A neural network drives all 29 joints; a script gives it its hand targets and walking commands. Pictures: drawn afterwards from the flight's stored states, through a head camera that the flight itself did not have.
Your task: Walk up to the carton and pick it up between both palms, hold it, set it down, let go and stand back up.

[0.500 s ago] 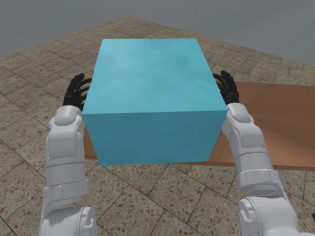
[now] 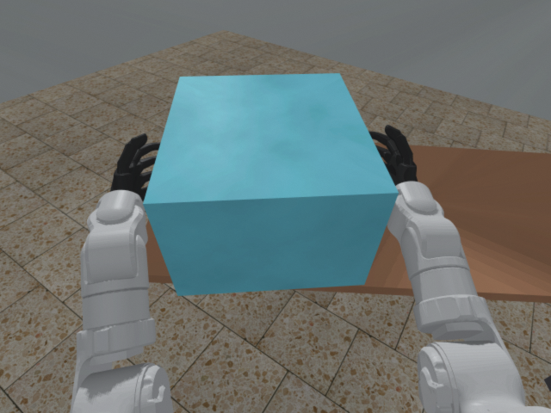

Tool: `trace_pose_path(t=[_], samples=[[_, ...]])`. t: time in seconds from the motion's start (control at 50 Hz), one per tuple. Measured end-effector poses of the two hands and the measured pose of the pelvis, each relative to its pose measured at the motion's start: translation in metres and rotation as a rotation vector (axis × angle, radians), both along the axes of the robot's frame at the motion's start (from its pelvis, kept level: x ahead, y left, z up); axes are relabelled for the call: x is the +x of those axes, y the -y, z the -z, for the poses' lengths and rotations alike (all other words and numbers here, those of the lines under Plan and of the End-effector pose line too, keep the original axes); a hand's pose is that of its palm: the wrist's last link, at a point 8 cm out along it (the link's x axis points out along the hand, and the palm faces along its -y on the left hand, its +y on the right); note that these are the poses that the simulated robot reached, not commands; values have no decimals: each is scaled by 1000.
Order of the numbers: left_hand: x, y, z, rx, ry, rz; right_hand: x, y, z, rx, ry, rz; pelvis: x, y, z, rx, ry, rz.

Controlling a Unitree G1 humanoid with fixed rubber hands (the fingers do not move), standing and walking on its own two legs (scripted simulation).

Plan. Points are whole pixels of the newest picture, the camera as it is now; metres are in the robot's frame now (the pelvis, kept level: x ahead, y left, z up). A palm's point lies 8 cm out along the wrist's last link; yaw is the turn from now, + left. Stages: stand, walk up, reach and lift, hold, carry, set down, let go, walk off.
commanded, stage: hold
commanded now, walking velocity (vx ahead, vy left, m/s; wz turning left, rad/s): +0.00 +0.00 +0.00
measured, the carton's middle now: (266, 174) +0.43 +0.00 +0.14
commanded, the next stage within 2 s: set down in 0.26 s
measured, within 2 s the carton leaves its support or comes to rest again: neither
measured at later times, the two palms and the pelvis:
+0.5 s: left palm (128, 180) +0.35 +0.18 +0.20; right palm (406, 178) +0.35 -0.19 +0.20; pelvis +0.00 +0.00 +0.00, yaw +0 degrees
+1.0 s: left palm (144, 196) +0.38 +0.18 +0.14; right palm (388, 198) +0.38 -0.19 +0.14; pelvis +0.02 +0.00 +0.00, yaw +1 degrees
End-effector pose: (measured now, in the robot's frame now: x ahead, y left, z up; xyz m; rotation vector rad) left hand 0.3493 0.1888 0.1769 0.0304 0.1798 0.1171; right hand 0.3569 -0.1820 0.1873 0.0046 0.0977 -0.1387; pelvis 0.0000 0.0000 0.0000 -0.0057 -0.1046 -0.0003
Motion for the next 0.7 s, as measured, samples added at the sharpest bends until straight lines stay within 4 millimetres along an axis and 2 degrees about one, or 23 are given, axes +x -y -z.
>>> trace_pose_path(t=[0.32,0.42,0.56,0.64,0.7], samples=[[-4,2,0,23,-3,12,-8,3,6,17,-3,9,-3,-3,0,-3,1,-1],[-5,5,-11,33,34,16,-11,5,-3,28,35,16,-3,-3,1,-3,7,3],[2,2,-26,31,106,19,-3,2,-14,8,109,11,-2,-1,1,3,13,2],[7,-4,-21,34,125,18,3,-4,-10,-17,140,9,2,0,0,6,20,-4],[11,-8,-9,39,120,15,8,-8,2,-31,139,5,5,1,0,5,26,-11]])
